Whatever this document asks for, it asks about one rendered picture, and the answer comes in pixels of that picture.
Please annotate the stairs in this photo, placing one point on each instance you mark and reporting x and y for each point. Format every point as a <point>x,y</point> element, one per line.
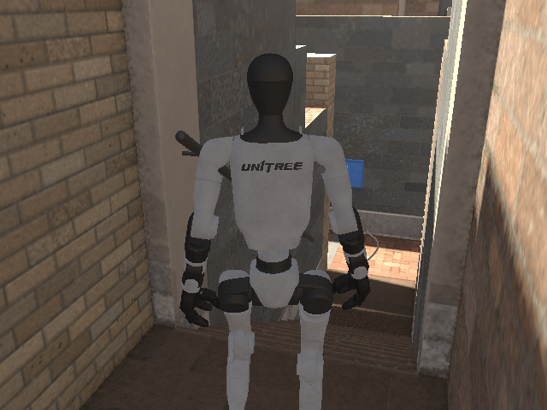
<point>326,351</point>

